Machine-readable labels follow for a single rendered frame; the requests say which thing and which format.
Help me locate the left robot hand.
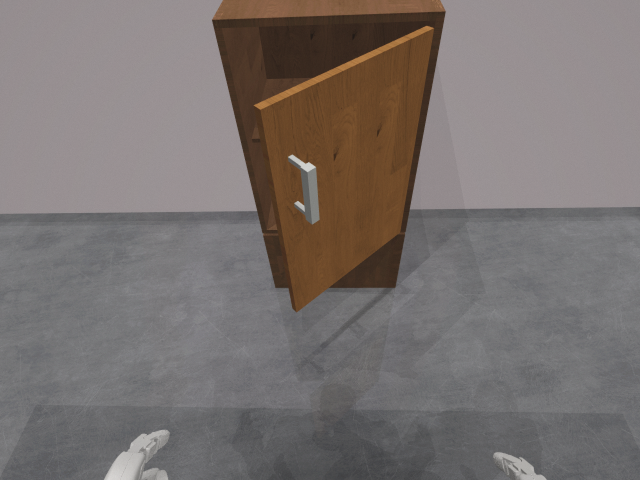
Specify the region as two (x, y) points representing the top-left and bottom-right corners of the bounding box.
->
(104, 430), (170, 480)

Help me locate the right robot hand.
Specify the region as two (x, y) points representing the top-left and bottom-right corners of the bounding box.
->
(493, 452), (547, 480)

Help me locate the cupboard door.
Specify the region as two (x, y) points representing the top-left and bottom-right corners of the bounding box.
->
(254, 26), (434, 313)

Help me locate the handle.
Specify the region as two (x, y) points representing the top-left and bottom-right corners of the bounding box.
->
(288, 155), (320, 225)

